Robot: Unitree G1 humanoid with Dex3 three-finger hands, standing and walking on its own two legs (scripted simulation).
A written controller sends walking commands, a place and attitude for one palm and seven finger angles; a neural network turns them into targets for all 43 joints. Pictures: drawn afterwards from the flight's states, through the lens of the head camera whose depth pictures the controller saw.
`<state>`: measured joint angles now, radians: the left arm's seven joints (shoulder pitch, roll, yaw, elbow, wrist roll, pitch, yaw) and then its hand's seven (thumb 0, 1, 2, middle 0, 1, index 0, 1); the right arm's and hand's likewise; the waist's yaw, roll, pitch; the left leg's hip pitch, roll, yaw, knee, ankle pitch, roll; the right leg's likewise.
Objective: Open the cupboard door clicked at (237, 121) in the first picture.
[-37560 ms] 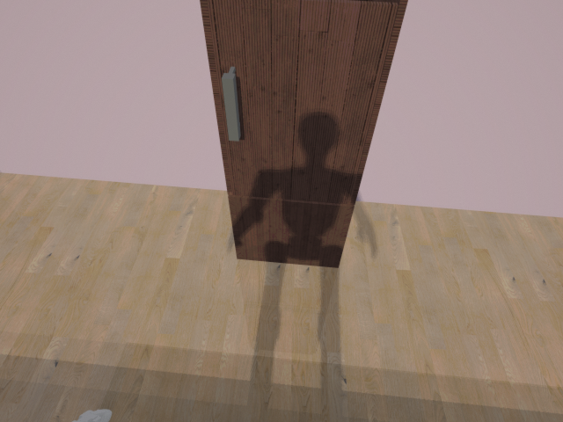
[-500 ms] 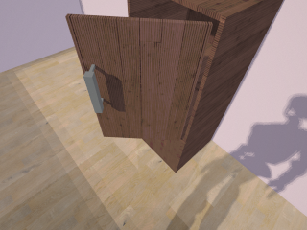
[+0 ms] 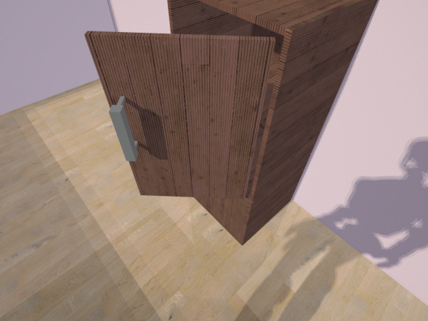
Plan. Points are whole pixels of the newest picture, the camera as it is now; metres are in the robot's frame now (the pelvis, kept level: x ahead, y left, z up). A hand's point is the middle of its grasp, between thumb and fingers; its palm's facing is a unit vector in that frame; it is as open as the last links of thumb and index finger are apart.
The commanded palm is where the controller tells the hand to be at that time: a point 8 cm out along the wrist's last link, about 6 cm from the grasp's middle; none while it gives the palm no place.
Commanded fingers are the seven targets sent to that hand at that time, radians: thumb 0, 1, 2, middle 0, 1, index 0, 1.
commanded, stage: come to a stop and stand still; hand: left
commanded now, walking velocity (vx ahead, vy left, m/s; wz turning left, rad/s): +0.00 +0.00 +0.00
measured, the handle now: (127, 129) +0.56 +0.27 +0.01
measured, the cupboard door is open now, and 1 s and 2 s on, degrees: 46 46 46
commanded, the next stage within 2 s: look again from close up in 0.24 s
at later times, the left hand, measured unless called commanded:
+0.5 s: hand out of the picture -0.02 +0.17 -0.18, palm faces +0.05 -0.98 -0.21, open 7.3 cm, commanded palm none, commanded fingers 0.00 0.90 0.90 -0.20 -0.30 -0.20 -0.30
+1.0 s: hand out of the picture +0.04 +0.25 -0.16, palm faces +0.04 -0.95 -0.30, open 7.3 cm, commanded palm none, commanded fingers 0.00 0.90 0.90 -0.20 -0.30 -0.20 -0.30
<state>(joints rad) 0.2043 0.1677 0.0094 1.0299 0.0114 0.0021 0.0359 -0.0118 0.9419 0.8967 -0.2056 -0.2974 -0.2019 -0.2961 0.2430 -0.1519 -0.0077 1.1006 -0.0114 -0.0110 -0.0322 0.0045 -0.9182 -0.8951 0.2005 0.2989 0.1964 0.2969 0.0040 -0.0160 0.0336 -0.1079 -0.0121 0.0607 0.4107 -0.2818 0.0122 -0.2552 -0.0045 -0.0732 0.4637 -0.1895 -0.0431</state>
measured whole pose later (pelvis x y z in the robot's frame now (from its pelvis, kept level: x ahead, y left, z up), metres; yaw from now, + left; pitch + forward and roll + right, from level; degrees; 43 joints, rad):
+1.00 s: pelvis -0.02 +0.02 +0.00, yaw +2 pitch -3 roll +0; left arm 0.20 0.29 0.00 1.03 0.02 -0.01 0.01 0.00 0.91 0.90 -0.20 -0.30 -0.20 -0.30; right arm 0.21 -0.28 0.00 1.04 -0.02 -0.02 0.00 0.00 -0.90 -0.89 0.20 0.30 0.20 0.30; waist 0.01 -0.01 0.00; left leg -0.11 -0.04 0.04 0.41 -0.24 0.05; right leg -0.22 -0.03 -0.09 0.40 -0.13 -0.01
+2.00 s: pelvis -0.01 +0.02 -0.01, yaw +1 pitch -3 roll +0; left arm 0.25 0.17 -0.01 0.99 0.02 0.01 0.03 0.00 0.91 0.90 -0.20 -0.30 -0.20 -0.30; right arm 0.25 -0.19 -0.02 0.97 -0.02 0.00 -0.02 0.00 -0.90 -0.90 0.20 0.30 0.20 0.30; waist -0.01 0.01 0.00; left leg -0.18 -0.02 0.07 0.52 -0.29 0.05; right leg -0.25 -0.03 -0.04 0.54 -0.23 -0.01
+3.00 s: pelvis +0.00 +0.02 +0.00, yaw +2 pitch -2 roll +0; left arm 0.34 0.13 -0.01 1.10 0.01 -0.02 0.04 0.00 0.91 0.90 -0.20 -0.30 -0.20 -0.30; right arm 0.31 -0.12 0.01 1.14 -0.01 -0.02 -0.03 0.00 -0.91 -0.90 0.20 0.30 0.20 0.30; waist 0.01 -0.02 0.02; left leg -0.16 -0.03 0.05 0.41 -0.23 0.04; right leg -0.21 -0.03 -0.07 0.43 -0.18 -0.01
